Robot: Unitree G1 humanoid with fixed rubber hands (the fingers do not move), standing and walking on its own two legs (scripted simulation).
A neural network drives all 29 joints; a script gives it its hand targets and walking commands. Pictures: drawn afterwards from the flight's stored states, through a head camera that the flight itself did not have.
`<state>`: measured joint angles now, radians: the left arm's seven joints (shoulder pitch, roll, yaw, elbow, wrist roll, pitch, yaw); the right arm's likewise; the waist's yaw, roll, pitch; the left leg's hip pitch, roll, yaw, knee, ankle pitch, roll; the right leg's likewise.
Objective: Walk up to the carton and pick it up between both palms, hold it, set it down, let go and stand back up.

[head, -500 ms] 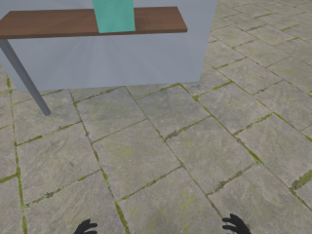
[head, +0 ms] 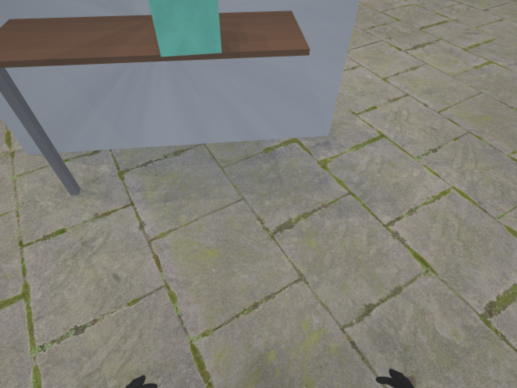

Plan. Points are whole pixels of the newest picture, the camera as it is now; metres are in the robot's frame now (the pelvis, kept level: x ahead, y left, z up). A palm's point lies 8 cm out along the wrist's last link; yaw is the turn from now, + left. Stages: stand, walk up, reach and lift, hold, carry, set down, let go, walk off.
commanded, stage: stand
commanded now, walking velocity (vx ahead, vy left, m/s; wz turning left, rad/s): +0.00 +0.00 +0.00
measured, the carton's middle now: (185, 5) +1.25 +0.24 +0.09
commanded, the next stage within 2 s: walk up in 0.80 s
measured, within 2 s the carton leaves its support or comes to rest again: neither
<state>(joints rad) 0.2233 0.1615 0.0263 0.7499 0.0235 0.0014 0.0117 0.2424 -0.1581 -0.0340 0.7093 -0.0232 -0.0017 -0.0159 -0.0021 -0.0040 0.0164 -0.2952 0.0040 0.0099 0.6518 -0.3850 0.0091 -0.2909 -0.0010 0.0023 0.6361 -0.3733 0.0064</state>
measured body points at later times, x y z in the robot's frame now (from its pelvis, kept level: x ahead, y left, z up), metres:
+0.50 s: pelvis +0.01 +0.01 +0.01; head +0.03 +0.01 +0.46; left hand +0.08 +0.24 -0.14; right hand +0.08 -0.23 -0.13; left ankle -0.03 +0.11 -0.72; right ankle -0.03 -0.12 -0.72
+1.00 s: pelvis +0.00 +0.01 +0.02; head +0.01 +0.01 +0.47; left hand +0.01 +0.23 -0.15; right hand +0.00 -0.21 -0.14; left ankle -0.03 +0.11 -0.72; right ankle -0.03 -0.12 -0.72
